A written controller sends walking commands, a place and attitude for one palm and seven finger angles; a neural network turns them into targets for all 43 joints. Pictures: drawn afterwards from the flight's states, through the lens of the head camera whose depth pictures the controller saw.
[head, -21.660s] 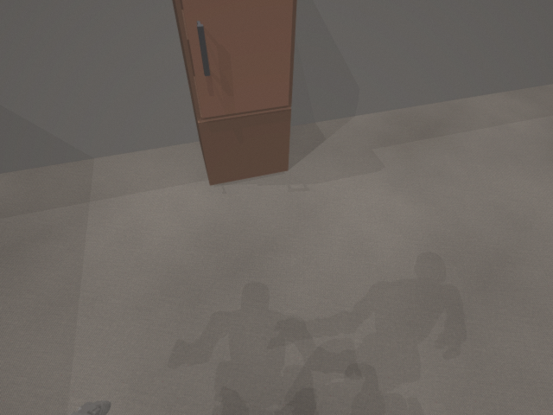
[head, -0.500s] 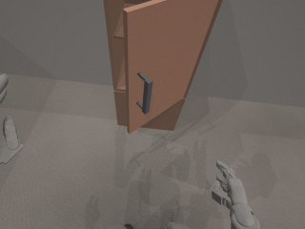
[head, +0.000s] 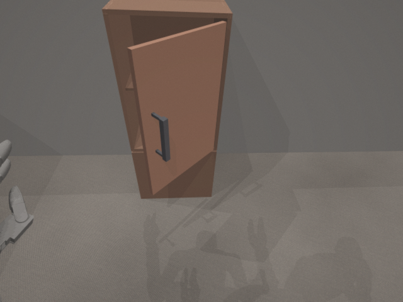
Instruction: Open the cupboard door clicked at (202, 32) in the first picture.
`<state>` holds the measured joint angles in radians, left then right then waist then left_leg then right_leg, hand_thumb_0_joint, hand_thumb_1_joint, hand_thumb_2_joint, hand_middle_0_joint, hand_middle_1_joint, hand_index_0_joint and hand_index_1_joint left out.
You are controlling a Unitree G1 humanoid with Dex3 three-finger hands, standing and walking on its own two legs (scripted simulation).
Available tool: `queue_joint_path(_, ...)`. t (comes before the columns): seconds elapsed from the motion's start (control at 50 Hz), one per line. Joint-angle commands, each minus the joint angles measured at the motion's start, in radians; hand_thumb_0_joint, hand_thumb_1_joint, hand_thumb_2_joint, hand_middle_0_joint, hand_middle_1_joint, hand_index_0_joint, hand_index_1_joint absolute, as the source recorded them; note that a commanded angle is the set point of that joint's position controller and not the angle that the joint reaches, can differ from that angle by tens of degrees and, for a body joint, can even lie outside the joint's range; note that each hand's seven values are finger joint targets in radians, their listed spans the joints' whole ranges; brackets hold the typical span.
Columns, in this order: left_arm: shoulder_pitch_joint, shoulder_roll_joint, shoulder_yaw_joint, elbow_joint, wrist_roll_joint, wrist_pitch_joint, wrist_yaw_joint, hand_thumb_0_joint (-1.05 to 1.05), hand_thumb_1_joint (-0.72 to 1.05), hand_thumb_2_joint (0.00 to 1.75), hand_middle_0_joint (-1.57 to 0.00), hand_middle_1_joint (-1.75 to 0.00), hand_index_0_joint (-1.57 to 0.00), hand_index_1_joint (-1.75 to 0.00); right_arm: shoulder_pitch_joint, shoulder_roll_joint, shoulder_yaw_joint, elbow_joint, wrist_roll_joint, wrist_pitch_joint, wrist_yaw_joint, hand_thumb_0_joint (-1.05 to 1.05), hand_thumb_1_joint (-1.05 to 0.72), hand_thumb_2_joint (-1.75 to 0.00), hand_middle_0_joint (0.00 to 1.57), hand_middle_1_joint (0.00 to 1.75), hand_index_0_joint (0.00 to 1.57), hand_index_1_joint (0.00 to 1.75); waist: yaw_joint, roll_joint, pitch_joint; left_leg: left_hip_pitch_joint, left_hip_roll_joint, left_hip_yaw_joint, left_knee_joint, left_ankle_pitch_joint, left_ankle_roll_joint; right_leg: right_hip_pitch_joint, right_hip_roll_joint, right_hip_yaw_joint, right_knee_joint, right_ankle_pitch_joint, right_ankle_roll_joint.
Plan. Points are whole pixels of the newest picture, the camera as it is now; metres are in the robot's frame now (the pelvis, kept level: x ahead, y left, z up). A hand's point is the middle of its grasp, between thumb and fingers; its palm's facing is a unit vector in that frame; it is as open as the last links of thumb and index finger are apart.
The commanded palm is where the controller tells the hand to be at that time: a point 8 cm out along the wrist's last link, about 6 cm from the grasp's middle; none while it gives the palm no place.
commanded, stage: stop stepping back and stand still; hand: left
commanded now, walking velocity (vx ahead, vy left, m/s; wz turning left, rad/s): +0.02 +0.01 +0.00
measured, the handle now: (160, 137) +0.64 +0.16 -0.04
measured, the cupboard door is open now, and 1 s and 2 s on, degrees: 44 44 44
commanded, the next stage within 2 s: let the arm hang, fingers relaxed in 0.64 s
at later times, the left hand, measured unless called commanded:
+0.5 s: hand (7, 237) +0.17 +0.29 +0.15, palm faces +0.45 -0.78 -0.43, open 7.4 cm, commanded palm +0.12 +0.31 +0.18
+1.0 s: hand out of the picture +0.04 +0.22 -0.15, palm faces -0.06 -0.97 -0.25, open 7.4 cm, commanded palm none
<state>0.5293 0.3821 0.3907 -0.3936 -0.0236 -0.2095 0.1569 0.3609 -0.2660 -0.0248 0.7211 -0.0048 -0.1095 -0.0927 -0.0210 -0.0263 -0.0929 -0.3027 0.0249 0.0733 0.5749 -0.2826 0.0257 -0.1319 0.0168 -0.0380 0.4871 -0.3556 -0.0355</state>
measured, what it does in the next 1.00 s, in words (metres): steps on the spot: left foot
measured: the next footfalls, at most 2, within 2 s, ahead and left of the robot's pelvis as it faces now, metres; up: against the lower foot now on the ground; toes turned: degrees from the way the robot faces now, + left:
left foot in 0.02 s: +0.06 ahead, +0.12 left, +0.00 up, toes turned +4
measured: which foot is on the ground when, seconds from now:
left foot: up 0.00-0.00, down 0.02-1.00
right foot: down 0.00-1.00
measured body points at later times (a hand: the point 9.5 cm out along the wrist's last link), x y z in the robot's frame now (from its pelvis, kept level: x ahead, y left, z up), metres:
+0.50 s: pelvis -0.03 +0.01 +0.00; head -0.03 +0.02 +0.45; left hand +0.14 +0.32 +0.17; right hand +0.14 -0.21 -0.08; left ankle +0.02 +0.12 -0.74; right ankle -0.06 -0.10 -0.74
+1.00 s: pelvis -0.04 +0.02 +0.00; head -0.03 +0.01 +0.45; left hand +0.05 +0.27 -0.13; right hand +0.06 -0.25 -0.13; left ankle +0.02 +0.12 -0.74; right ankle -0.06 -0.09 -0.74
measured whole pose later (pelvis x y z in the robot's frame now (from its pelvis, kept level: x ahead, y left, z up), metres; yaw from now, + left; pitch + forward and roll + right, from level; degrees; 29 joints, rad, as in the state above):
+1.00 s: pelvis -0.04 +0.02 +0.00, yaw +1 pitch +0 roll +0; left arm 0.24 0.24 -0.01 0.82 0.03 0.04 -0.01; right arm 0.14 -0.28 0.01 0.93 -0.03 0.01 0.01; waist -0.03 0.02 0.03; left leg -0.33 0.00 0.07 0.50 -0.17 0.04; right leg -0.22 -0.01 -0.05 0.53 -0.31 -0.01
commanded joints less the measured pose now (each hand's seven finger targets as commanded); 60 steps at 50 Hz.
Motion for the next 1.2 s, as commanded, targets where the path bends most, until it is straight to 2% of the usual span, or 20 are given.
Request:
queue_joint_path(0.0,-0.076,0.237,0.153,-0.284,-0.004,-0.084,0.015,0.0,0.9,0.9,-0.2,-0.3,-0.2,-0.3,-0.198,-0.092,-0.026,-0.221,0.002,-0.093,-0.004,0.0,-0.9,-0.9,0.2,0.3,0.2,0.3,0.012,0.093,0.078,0.12,0.061,-0.074,-0.156,0.161,0.048,-0.12,-0.128,0.139,-0.028,0.221,-0.005)
queue_joint_path(0.06,-0.034,0.237,0.176,-0.312,-0.004,-0.095,0.012,0.0,0.9,0.9,-0.2,-0.3,-0.2,-0.3,-0.194,-0.08,-0.011,-0.22,-0.006,-0.094,0.003,0.0,-0.9,-0.9,0.2,0.3,0.2,0.3,0.013,0.23,0.042,0.102,0.156,-0.218,-0.22,0.226,0.073,-0.143,-0.024,0.003,0.1,0.095,0.035)
queue_joint_path(0.1,-0.024,0.229,0.178,-0.284,-0.004,-0.09,0.014,0.0,0.9,0.9,-0.2,-0.3,-0.2,-0.3,-0.194,-0.082,-0.013,-0.215,-0.008,-0.101,0.005,0.0,-0.9,-0.9,0.2,0.3,0.2,0.3,0.013,0.199,0.05,0.052,0.198,-0.234,-0.249,0.171,0.089,-0.113,-0.018,-0.01,0.094,0.002,0.04)
queue_joint_path(0.14,-0.012,0.209,0.169,-0.257,-0.009,-0.083,0.012,0.0,0.9,0.9,-0.2,-0.3,-0.2,-0.3,-0.198,-0.08,-0.01,-0.217,-0.002,-0.105,0.007,0.0,-0.9,-0.9,0.2,0.3,0.2,0.3,0.012,0.163,0.063,-0.017,0.164,-0.178,-0.241,0.063,0.06,-0.056,-0.025,0.007,0.016,0.048,0.035)
queue_joint_path(0.2,0.04,0.194,0.17,-0.207,-0.021,-0.077,0.006,0.0,0.9,0.9,-0.2,-0.3,-0.2,-0.3,-0.196,-0.067,-0.011,-0.219,0.0,-0.093,0.017,0.0,-0.9,-0.9,0.2,0.3,0.2,0.3,0.002,0.024,0.048,0.015,0.06,-0.084,-0.119,0.051,0.008,-0.088,-0.085,0.14,-0.115,0.159,-0.001)
queue_joint_path(0.24,0.028,0.186,0.152,-0.201,-0.026,-0.071,0.002,0.0,0.9,0.9,-0.2,-0.3,-0.2,-0.3,-0.199,-0.056,-0.008,-0.215,0.0,-0.081,0.02,0.0,-0.9,-0.9,0.2,0.3,0.2,0.3,-0.003,-0.022,0.042,0.064,0.028,-0.053,-0.052,0.082,-0.008,-0.142,-0.142,0.206,-0.175,0.174,-0.022)
queue_joint_path(0.28,-0.014,0.186,0.141,-0.198,-0.022,-0.064,0.003,0.0,0.9,0.9,-0.2,-0.3,-0.2,-0.3,-0.208,-0.054,-0.006,-0.212,-0.001,-0.076,0.016,0.0,-0.9,-0.9,0.2,0.3,0.2,0.3,-0.002,-0.024,0.05,0.103,0.027,-0.055,-0.072,0.104,-0.009,-0.168,-0.139,0.191,-0.189,0.187,-0.017)
queue_joint_path(0.34,-0.073,0.182,0.119,-0.206,-0.014,-0.056,0.0,0.0,0.9,0.9,-0.2,-0.3,-0.2,-0.3,-0.232,-0.057,0.001,-0.221,-0.006,-0.075,0.004,0.0,-0.9,-0.9,0.2,0.3,0.2,0.3,0.006,0.073,0.061,0.152,0.06,-0.082,-0.158,0.15,-0.002,-0.176,-0.079,0.123,-0.154,0.188,0.017)
queue_joint_path(0.42,-0.133,0.194,0.114,-0.25,-0.007,-0.05,0.002,0.0,0.9,0.9,-0.2,-0.3,-0.2,-0.3,-0.239,-0.061,0.001,-0.231,-0.006,-0.08,-0.006,0.0,-0.9,-0.9,0.2,0.3,0.2,0.3,0.012,0.089,0.027,0.151,0.072,-0.101,-0.218,0.131,0.001,-0.113,-0.047,0.075,-0.134,0.186,0.035)
queue_joint_path(0.52,-0.053,0.188,0.124,-0.253,-0.011,-0.041,0.008,0.0,0.9,0.9,-0.2,-0.3,-0.2,-0.3,-0.239,-0.061,0.001,-0.244,-0.009,-0.083,-0.004,0.0,-0.9,-0.9,0.2,0.3,0.2,0.3,0.019,0.125,0.008,0.136,0.065,-0.096,-0.23,0.14,-0.007,-0.075,-0.043,0.064,-0.143,0.204,0.033)
queue_joint_path(0.7,0.026,0.187,0.141,-0.246,-0.025,-0.04,0.006,0.0,0.9,0.9,-0.2,-0.3,-0.2,-0.3,-0.237,-0.067,-0.005,-0.257,-0.004,-0.066,-0.001,0.0,-0.9,-0.9,0.2,0.3,0.2,0.3,0.018,0.106,-0.02,0.15,0.061,-0.088,-0.205,0.245,-0.015,-0.063,-0.042,0.057,-0.151,0.267,0.034)
queue_joint_path(0.72,-0.084,-0.017,-0.317,0.52,0.032,0.064,-0.114,0.0,0.9,0.9,-0.2,-0.3,-0.2,-0.3,-0.289,-0.174,-0.038,-0.007,0.023,-0.131,0.089,0.0,-0.9,-0.9,0.2,0.3,0.2,0.3,-0.031,0.118,0.064,0.106,0.104,-0.114,-0.065,0.486,-0.007,-0.232,-0.085,-0.008,0.001,0.301,0.017)
queue_joint_path(0.74,-0.106,0.006,-0.269,0.547,0.046,0.171,-0.144,0.0,0.9,0.9,-0.2,-0.3,-0.2,-0.3,-0.215,-0.214,-0.056,0.004,0.016,-0.034,0.097,0.0,-0.9,-0.9,0.2,0.3,0.2,0.3,-0.007,0.117,0.005,0.113,0.127,-0.127,-0.097,0.528,0.003,-0.193,-0.107,0.051,-0.016,0.25,0.014)
queue_joint_path(0.78,-0.132,0.014,-0.274,0.637,0.055,0.195,-0.152,0.0,0.9,0.9,-0.2,-0.3,-0.2,-0.3,-0.217,-0.197,-0.036,-0.006,0.005,0.02,0.093,0.0,-0.9,-0.9,0.2,0.3,0.2,0.3,0.013,0.047,-0.016,0.031,0.155,-0.188,-0.124,0.426,0.055,-0.14,-0.068,0.036,0.057,0.125,0.009)
queue_joint_path(0.84,-0.206,0.063,-0.292,0.825,0.062,0.19,-0.156,0.0,0.9,0.9,-0.2,-0.3,-0.2,-0.3,-0.248,-0.197,-0.025,0.033,-0.012,0.051,0.096,0.0,-0.9,-0.9,0.2,0.3,0.2,0.3,0.025,-0.12,-0.004,0.018,0.109,-0.177,-0.119,0.25,0.04,-0.106,-0.107,0.088,-0.035,0.138,-0.017)
queue_joint_path(0.88,-0.278,0.079,-0.311,0.961,0.058,0.193,-0.154,0.0,0.9,0.9,-0.2,-0.3,-0.2,-0.3,-0.253,-0.187,-0.02,0.078,-0.017,0.075,0.098,0.0,-0.9,-0.9,0.2,0.3,0.2,0.3,0.009,-0.114,0.042,0.054,0.072,-0.148,-0.108,0.166,0.022,-0.164,-0.149,0.132,-0.104,0.094,-0.039)
queue_joint_path(0.94,-0.324,0.065,-0.343,1.132,0.049,0.199,-0.146,0.0,0.9,0.9,-0.2,-0.3,-0.2,-0.3,-0.239,-0.161,-0.007,0.148,-0.022,0.097,0.096,0.0,-0.9,-0.9,0.2,0.3,0.2,0.3,-0.001,0.033,0.072,0.101,0.072,-0.143,-0.156,0.156,0.008,-0.172,-0.139,0.13,-0.128,0.064,-0.038)
queue_joint_path(1.0,-0.284,0.035,-0.357,1.277,0.042,0.201,-0.143,0.0,0.9,0.9,-0.2,-0.3,-0.2,-0.3,-0.22,-0.132,0.003,0.214,-0.019,0.102,0.087,0.0,-0.9,-0.9,0.2,0.3,0.2,0.3,0.012,0.138,0.074,0.089,0.082,-0.151,-0.215,0.096,0.007,-0.113,-0.122,0.117,-0.137,0.065,-0.026)
queue_joint_path(1.08,-0.242,0.002,-0.358,1.407,0.035,0.197,-0.141,0.0,0.9,0.9,-0.2,-0.3,-0.2,-0.3,-0.171,-0.104,0.003,0.292,-0.014,0.105,0.073,0.0,-0.9,-0.9,0.2,0.3,0.2,0.3,0.012,0.156,0.072,0.117,0.084,-0.144,-0.222,0.09,0.005,-0.089,-0.125,0.112,-0.173,0.089,-0.032)
queue_joint_path(1.18,-0.219,-0.023,-0.361,1.486,0.034,0.197,-0.137,0.0,0.9,0.9,-0.2,-0.3,-0.2,-0.3,-0.119,-0.101,-0.005,0.348,-0.01,0.109,0.063,0.0,-0.9,-0.9,0.2,0.3,0.2,0.3,0.007,0.085,0.117,0.134,0.094,-0.144,-0.23,0.088,0.01,-0.109,-0.124,0.094,-0.2,0.082,-0.034)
